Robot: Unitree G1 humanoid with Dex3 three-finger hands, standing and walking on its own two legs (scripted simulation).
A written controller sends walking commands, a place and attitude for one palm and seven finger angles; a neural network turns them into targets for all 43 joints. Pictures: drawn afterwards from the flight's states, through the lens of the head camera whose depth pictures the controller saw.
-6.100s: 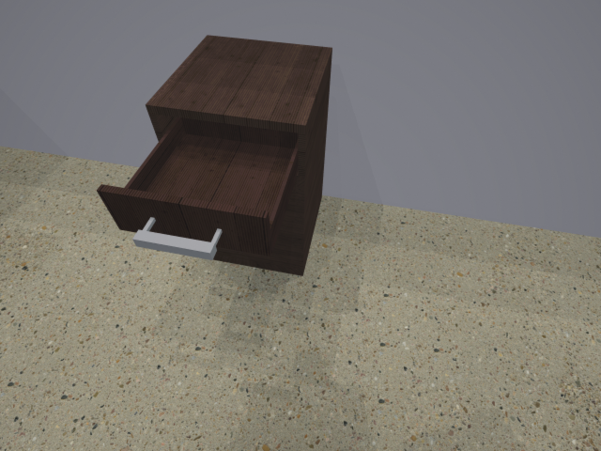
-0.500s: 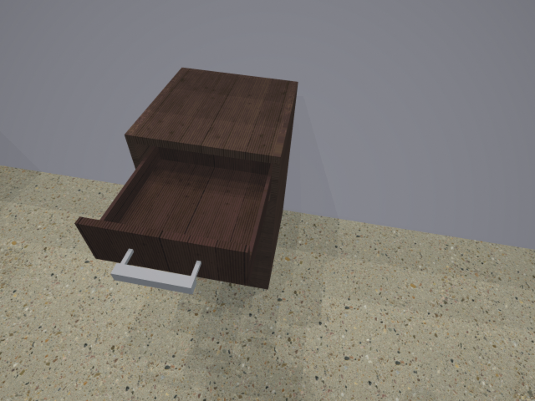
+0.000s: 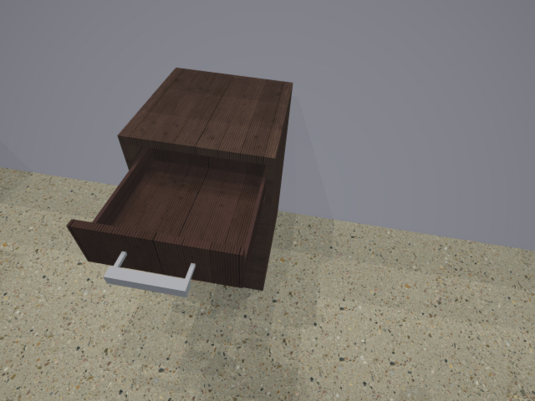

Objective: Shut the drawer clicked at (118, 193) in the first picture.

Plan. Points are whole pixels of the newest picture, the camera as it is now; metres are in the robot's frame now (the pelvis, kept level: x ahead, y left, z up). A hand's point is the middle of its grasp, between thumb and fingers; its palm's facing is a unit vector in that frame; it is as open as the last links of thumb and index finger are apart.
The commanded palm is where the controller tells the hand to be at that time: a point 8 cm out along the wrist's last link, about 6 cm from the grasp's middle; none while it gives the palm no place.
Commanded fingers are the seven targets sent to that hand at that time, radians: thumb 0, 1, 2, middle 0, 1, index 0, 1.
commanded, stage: look again from close up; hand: left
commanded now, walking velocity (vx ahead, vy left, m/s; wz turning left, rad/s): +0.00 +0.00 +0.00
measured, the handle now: (152, 271) +0.41 +0.27 -0.16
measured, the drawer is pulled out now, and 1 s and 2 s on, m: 0.30 0.30 0.30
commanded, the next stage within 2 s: shuffle to correct the standing spot in 0.04 s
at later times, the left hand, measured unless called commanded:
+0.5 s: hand out of the picture +0.03 +0.17 -0.19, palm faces +0.02 -0.99 -0.11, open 7.4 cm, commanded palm none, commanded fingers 0.00 0.90 0.90 -0.20 -0.30 -0.20 -0.30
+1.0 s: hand out of the picture +0.14 +0.28 -0.19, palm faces -0.04 -0.98 -0.21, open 7.4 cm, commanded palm none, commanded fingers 0.00 0.90 0.90 -0.20 -0.30 -0.20 -0.30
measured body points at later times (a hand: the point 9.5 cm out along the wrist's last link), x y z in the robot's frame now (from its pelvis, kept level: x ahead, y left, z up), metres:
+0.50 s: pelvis +0.06 +0.03 +0.00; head +0.05 +0.05 +0.45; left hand +0.03 +0.23 -0.18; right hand +0.02 -0.20 -0.15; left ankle +0.08 +0.09 -0.74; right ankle +0.03 -0.13 -0.73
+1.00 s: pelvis +0.10 +0.10 -0.01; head +0.12 +0.11 +0.44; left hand +0.15 +0.33 -0.17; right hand +0.11 -0.15 -0.15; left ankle +0.17 +0.24 -0.74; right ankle +0.07 -0.08 -0.74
